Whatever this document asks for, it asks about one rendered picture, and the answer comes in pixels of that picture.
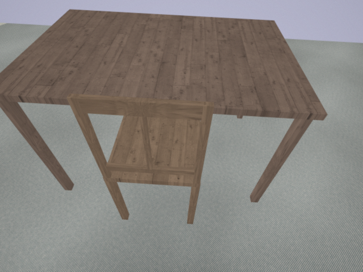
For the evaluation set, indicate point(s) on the chair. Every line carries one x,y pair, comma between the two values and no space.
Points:
160,141

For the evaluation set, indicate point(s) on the table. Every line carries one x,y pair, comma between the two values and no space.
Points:
244,66

